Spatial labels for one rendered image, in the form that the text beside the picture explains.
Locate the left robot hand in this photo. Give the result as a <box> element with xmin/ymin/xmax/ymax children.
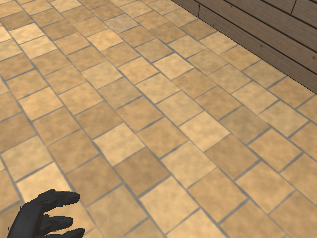
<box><xmin>7</xmin><ymin>188</ymin><xmax>85</xmax><ymax>238</ymax></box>

